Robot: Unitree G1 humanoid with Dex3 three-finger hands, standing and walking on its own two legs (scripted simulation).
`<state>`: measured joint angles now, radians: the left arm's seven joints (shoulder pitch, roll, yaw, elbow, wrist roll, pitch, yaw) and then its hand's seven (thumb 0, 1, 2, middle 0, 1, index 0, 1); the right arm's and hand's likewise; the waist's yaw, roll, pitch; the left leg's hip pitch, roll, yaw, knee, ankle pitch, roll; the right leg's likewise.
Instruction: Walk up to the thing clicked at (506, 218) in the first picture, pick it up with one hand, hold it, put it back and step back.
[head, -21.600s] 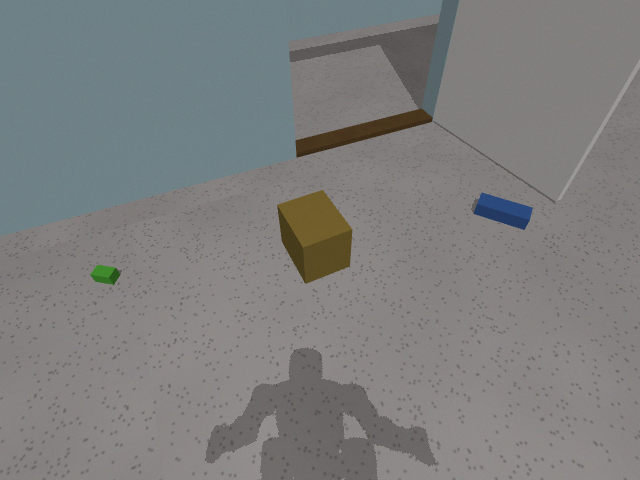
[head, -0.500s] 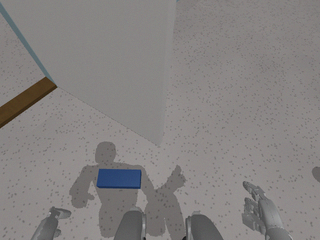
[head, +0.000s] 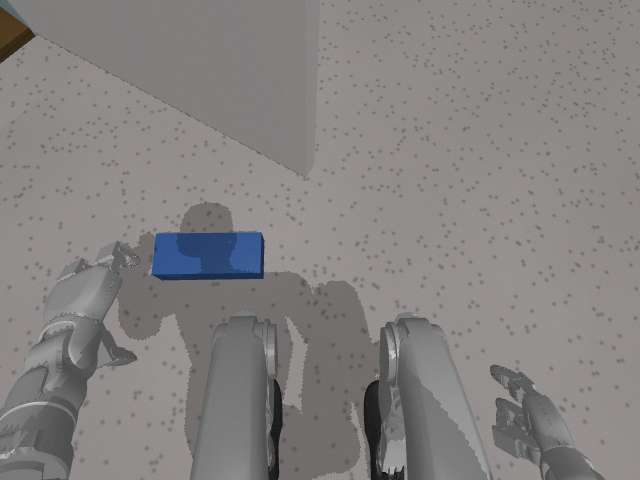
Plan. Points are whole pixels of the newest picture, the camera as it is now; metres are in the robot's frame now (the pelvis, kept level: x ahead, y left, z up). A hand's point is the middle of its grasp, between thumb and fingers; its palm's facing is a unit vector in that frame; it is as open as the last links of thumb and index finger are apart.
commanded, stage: rise first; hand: left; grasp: from above
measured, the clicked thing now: (211, 256) +0.47 +0.26 -0.42
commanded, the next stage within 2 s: none
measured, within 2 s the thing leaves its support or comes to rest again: neither
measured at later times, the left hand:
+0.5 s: hand (146, 285) +0.37 +0.31 -0.24, palm faces -0.49 -0.11 -0.87, open 14.3 cm
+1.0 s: hand (163, 277) +0.40 +0.31 -0.29, palm faces -0.47 -0.04 -0.88, open 14.2 cm
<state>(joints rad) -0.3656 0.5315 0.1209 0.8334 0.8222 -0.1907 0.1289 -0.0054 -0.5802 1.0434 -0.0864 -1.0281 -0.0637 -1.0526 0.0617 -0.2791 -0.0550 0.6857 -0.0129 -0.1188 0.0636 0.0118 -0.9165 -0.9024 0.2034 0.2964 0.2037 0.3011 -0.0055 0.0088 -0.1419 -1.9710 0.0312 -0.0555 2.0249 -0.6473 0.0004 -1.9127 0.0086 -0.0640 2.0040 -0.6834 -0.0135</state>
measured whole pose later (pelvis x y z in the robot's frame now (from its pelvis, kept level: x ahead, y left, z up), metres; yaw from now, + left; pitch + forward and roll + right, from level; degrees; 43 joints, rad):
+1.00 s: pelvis +0.00 +0.01 -0.12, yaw -4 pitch +33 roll -7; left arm -0.74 0.71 0.13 1.33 1.31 -0.36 0.45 0.00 -0.54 1.02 -0.09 -0.98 -0.08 -0.99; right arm 0.08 -0.25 0.00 0.79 -0.15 -0.03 0.13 0.01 -0.90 -0.90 0.20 0.30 0.20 0.30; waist -0.12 -0.04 -0.08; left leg -2.31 0.04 -0.11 2.40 -0.67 0.01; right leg -2.22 0.02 -0.11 2.34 -0.70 0.00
